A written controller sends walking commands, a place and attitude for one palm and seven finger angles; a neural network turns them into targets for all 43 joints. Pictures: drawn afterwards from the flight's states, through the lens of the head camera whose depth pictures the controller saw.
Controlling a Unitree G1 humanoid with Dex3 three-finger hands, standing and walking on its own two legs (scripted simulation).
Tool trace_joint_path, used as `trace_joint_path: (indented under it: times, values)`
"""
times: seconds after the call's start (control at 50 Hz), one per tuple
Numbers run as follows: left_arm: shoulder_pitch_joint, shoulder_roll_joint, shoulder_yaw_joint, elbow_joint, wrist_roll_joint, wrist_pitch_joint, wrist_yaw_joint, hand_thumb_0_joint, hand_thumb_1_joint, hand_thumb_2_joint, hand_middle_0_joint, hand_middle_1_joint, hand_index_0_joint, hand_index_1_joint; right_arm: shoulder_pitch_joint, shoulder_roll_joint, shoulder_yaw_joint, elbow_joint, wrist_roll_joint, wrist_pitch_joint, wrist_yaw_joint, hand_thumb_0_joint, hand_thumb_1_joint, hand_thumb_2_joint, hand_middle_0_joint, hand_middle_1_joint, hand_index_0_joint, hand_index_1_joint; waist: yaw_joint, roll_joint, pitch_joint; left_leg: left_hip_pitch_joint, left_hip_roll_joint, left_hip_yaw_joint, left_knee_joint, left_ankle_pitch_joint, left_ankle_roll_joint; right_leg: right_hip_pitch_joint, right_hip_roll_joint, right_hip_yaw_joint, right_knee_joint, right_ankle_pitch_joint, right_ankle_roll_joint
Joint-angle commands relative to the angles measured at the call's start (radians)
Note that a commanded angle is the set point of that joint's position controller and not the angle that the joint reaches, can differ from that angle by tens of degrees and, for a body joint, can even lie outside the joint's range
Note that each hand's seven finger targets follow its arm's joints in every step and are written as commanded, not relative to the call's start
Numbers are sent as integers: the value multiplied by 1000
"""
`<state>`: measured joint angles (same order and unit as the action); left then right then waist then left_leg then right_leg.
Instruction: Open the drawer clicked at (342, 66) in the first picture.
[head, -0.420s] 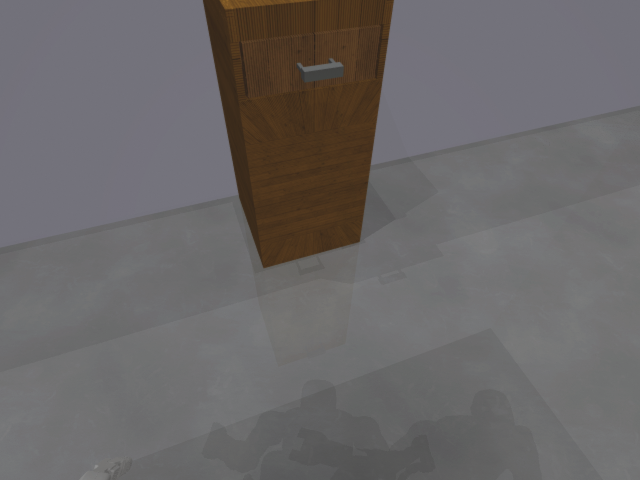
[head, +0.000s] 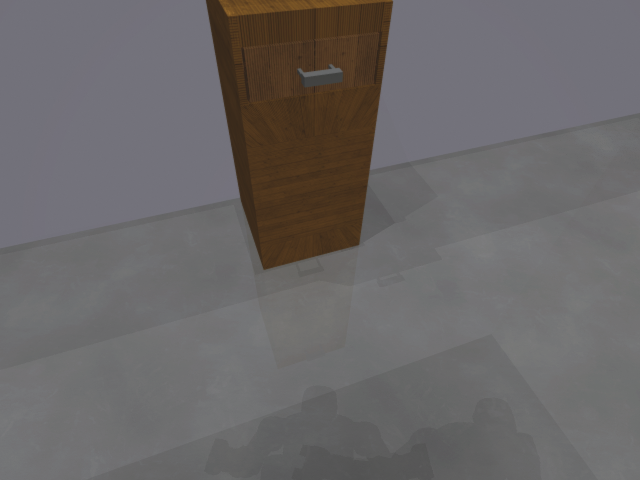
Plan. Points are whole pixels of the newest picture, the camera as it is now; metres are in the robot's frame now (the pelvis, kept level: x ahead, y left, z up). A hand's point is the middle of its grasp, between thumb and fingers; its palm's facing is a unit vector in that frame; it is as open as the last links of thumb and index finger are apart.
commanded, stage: stand and wait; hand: left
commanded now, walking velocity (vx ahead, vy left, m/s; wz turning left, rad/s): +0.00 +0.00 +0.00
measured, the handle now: (319, 73) +1.07 +0.08 +0.02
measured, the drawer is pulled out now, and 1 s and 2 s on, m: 0.00 0.00 0.00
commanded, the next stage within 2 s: look at it before walking up in 0.40 s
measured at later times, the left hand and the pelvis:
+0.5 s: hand out of the picture +0.06 +0.24 -0.15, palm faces -0.02 -0.94 -0.33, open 7.4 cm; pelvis -0.01 -0.01 +0.00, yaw +0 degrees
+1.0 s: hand out of the picture +0.06 +0.24 -0.15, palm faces -0.03 -0.94 -0.33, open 7.4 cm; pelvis -0.01 +0.00 +0.00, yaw +0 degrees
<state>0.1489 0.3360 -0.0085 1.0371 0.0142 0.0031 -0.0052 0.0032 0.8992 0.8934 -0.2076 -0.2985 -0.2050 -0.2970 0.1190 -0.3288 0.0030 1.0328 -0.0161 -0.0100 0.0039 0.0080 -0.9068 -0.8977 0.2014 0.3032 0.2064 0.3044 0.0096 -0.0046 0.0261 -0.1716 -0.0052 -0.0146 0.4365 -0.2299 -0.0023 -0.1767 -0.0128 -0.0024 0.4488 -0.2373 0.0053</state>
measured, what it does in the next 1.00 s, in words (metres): stands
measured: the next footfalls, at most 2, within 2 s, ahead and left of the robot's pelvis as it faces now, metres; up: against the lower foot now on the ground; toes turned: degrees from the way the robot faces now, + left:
left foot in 2.00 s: +0.04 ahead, +0.11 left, +0.00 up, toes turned -24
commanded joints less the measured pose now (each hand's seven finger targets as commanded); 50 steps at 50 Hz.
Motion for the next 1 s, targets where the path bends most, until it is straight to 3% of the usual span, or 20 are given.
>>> trace_joint_path:
  times: [0.0, 0.32, 0.98]
  values:
    - [-54, 206, 45, -64, -3, -24, 15, 0, 900, 900, -200, -300, -200, -300, -50, -204, -42, -53, 4, -24, -17, 0, -900, -900, 200, 300, 200, 300, -8, 7, -68, 4, 106, -87, -85, 117, 38, 19, -107, 98, -93, 93, -39]
    - [-47, 210, 43, -20, -4, -27, 15, 0, 900, 900, -200, -300, -200, -300, -20, -207, -38, 6, 6, -22, -15, 0, -900, -900, 200, 300, 200, 300, -8, -7, -43, -2, 111, -92, -112, 76, 30, 6, -111, 114, -137, 22, -40]
    - [-43, 211, 41, -11, -2, -30, 14, 0, 900, 900, -200, -300, -200, -300, -32, -213, -37, 13, 9, -23, -15, 0, -900, -900, 200, 300, 200, 300, -8, 16, -54, 32, 120, -93, -127, 126, 27, 21, -111, 103, -144, 99, -35]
